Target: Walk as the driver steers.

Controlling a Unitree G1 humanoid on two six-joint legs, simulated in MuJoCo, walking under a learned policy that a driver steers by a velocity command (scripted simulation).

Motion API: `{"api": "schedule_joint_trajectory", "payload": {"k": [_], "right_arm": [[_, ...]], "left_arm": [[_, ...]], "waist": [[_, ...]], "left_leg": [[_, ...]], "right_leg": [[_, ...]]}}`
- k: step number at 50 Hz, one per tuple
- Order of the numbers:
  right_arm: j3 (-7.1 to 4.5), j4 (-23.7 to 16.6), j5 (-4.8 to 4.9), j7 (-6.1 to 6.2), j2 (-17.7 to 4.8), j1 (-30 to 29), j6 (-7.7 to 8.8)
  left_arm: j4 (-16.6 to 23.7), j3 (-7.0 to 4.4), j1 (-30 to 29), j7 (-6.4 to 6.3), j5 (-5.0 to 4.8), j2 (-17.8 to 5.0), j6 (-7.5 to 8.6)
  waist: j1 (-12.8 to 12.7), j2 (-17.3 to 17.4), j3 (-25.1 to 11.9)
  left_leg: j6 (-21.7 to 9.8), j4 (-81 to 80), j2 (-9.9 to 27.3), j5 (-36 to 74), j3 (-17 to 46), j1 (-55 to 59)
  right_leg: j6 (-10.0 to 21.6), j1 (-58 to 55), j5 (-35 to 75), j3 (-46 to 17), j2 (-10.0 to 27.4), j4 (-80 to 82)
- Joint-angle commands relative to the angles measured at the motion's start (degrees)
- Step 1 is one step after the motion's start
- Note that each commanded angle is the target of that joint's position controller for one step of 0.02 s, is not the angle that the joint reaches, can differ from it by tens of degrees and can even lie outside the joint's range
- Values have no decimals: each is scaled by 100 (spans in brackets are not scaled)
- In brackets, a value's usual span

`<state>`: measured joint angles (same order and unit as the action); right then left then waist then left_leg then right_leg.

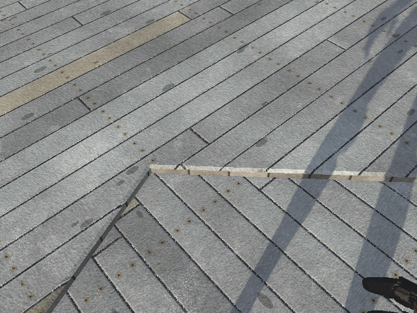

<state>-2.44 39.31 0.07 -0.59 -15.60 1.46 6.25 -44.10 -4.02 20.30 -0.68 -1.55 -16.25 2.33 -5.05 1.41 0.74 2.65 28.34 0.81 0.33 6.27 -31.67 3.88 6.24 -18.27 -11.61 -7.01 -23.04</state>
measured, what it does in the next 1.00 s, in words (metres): walks ahead: left foot, then right foot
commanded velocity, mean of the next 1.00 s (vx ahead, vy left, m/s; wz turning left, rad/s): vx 0.50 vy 0.00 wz -0.18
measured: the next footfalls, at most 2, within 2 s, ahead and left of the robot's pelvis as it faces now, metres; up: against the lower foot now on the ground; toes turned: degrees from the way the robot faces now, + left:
left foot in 0.06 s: +0.20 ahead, +0.13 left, +0.00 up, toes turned -7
right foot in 0.54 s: +0.43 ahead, -0.16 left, +0.00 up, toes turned -11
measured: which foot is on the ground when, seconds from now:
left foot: up 0.00-0.04, down 0.06-0.56, up 0.58-1.00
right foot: down 0.00-0.06, up 0.08-0.52, down 0.54-1.00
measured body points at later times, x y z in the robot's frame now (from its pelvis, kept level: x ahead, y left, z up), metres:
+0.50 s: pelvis +0.27 -0.01 +0.00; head +0.30 -0.01 +0.45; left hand +0.54 +0.16 -0.07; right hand +0.19 -0.29 -0.13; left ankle +0.17 +0.14 -0.74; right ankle +0.39 -0.16 -0.72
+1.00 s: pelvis +0.53 -0.06 +0.00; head +0.55 -0.06 +0.45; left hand +0.58 +0.23 -0.13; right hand +0.71 -0.32 -0.09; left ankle +0.72 +0.05 -0.71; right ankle +0.39 -0.15 -0.74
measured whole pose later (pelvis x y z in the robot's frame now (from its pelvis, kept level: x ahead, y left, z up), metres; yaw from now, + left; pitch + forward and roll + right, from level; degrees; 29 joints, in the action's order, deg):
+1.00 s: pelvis +0.53 -0.06 +0.00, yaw -9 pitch +2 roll -2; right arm -1.3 42.4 0.7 -2.3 -15.3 2.5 4.5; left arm -47.9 -3.5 22.2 0.4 -1.1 -16.8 3.8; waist -5.0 2.3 0.5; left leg -0.8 31.4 4.1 1.2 1.2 -34.0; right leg 0.8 -1.5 -17.5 1.9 -2.7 -13.6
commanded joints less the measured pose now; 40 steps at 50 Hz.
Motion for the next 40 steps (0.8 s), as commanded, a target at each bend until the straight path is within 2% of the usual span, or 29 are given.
{"api": "schedule_joint_trajectory", "payload": {"k": [1,2,3,4,5,6,7,8,9,11,13,15,17,19,21,24,25,26,27,28,29,30,31,32,33,34,35,38,40], "right_arm": [[-250,-416,50,-22,-717,-87,183],[-322,-300,21,8,-840,397,208],[-408,-220,-81,56,-1093,1170,229],[-549,-72,-176,86,-1600,1941,156],[-501,45,-24,37,-1321,2088,99],[-379,-14,13,36,-881,1841,75],[-315,-36,-29,32,-716,1608,31],[-268,13,-58,12,-613,1416,7],[-222,47,-90,7,-524,1311,13],[-213,125,-64,-24,-501,1277,39],[-263,229,-3,-31,-693,1316,66],[-297,313,32,-19,-836,1368,49],[-309,398,70,-8,-932,1473,8],[-311,514,108,-6,-1010,1683,-36],[-309,646,140,-10,-1058,1928,-86],[-319,791,170,9,-1136,2069,-181],[-327,815,173,24,-1187,2031,-216],[-319,820,190,45,-1201,1955,-241],[-264,809,156,62,-1082,1978,-242],[-117,616,-24,78,-758,1930,-203],[50,540,10,42,-210,2564,-85],[-98,601,128,6,-835,2169,-4],[-151,438,215,-19,-993,1689,39],[-136,421,164,5,-912,1473,37],[-150,416,61,20,-847,1404,4],[-153,435,31,7,-791,1488,-41],[-131,458,56,5,-647,1666,-101],[-95,386,16,39,-502,1323,-224],[-63,279,-24,21,-434,926,-214]], "left_arm": [[325,-232,-8,-47,10,-862,-15],[385,-190,-110,-38,24,-738,-16],[499,-82,-216,-9,81,-446,17],[631,30,453,-11,-21,-109,73],[628,33,605,-18,-52,-406,105],[564,-73,245,-10,-51,-818,96],[613,-78,-150,-9,8,-819,73],[701,-75,-421,10,72,-733,88],[733,-87,-490,37,83,-659,90],[725,-44,-405,83,43,-445,74],[812,12,-596,102,85,-323,75],[890,75,-913,130,137,-242,113],[961,129,-1286,174,124,-167,162],[1040,142,-1645,210,91,-173,196],[1150,133,-1957,246,51,-222,215],[1276,91,-2134,302,36,-346,242],[1241,49,-1950,305,50,-432,252],[1105,-35,-1470,285,87,-565,253],[863,-175,-662,235,121,-830,237],[697,-306,426,152,186,-1306,193],[619,-340,525,179,169,-1616,163],[644,-207,495,191,109,-1079,164],[664,-133,135,191,89,-916,182],[694,-90,-222,206,116,-808,192],[707,-51,-484,230,160,-667,200],[701,-27,-565,250,207,-589,242],[669,-45,-677,249,184,-605,268],[505,-85,-628,214,145,-695,356],[391,-111,-495,168,134,-772,342]], "waist": [[343,-860,-201],[613,-851,-437],[995,-554,-1095],[928,889,-1995],[900,1598,-1962],[996,868,-1146],[968,385,-635],[872,222,-220],[735,310,-70],[588,442,-37],[551,434,-3],[616,281,-18],[750,262,15],[889,278,52],[986,315,110],[905,410,164],[743,436,65],[431,395,-213],[64,286,-738],[-334,-477,-1616],[59,-1921,-2191],[-161,-1203,-1841],[-84,-973,-1082],[92,-579,-702],[269,-452,-391],[430,-641,-318],[597,-756,-382],[629,-522,-131],[522,-414,3]], "left_leg": [[-202,-316,-169,-382,-156,959],[-376,-529,-89,-326,-197,1707],[-732,-345,632,-463,384,3050],[-1630,-471,1926,-1364,2514,5198],[-1871,-932,2402,-2527,3951,5306],[-1652,-1078,2137,-2900,3342,4612],[-1459,-1136,1861,-2441,2545,3918],[-1428,-1303,1615,-1845,2017,3270],[-1392,-1444,1437,-1421,1633,2866],[-1419,-1678,1226,-911,1137,2465],[-1561,-1846,1258,-377,829,2389],[-1561,-1927,1213,30,485,2398],[-1458,-1956,1100,187,141,2354],[-1369,-1916,1044,182,-61,2379],[-1324,-1842,1157,167,-48,2607],[-1194,-1577,1380,498,9,3053],[-1119,-1322,1376,1035,-55,3127],[-996,-750,1227,1871,-269,3062],[-836,243,958,2191,-520,2677],[-585,2124,619,511,-812,1448],[-326,3833,-271,-3204,-597,-589],[-381,4426,34,-3312,-45,-1230],[-438,4427,273,-2764,-168,-1504],[-413,4184,486,-2275,-282,-1299],[-367,3901,611,-1973,-293,-1085],[-347,3756,720,-1826,-246,-678],[-275,3595,745,-1731,-248,-508],[-134,3006,774,-1215,-302,-639],[-104,2253,756,-536,-319,-709]], "right_leg": [[647,153,1468,-1400,1380,-29],[496,278,1709,-1294,1180,-468],[300,823,1506,-922,903,-1700],[-135,2688,-130,-24,92,-3581],[-227,3686,-1559,120,343,-4609],[-261,3974,-1114,32,610,-5023],[-286,3891,-685,253,782,-5054],[-292,3807,-401,318,895,-4772],[-278,3604,-210,332,1039,-4513],[-278,3275,-88,487,1122,-4093],[-339,3323,152,627,1198,-3517],[-375,3256,710,772,1271,-2820],[-376,3023,1332,920,1235,-2077],[-379,2750,1745,1053,1119,-1517],[-335,2673,1807,1108,1039,-1188],[-133,2523,1387,1151,937,-799],[-40,2163,1282,1232,843,-642],[91,1379,1362,1374,695,-408],[263,134,1455,1335,713,-417],[680,-1591,1752,-39,1930,-605],[1509,-2954,525,-2577,2988,96],[1343,-2668,-200,-2701,2837,416],[1145,-1985,55,-1903,2641,529],[1056,-1248,650,-1333,2394,662],[1024,-632,1110,-948,2213,866],[996,-171,1857,-638,2091,961],[1075,1,1781,-517,2082,1132],[1118,352,2103,-26,2001,1458],[1030,334,2125,272,1897,1551]]}}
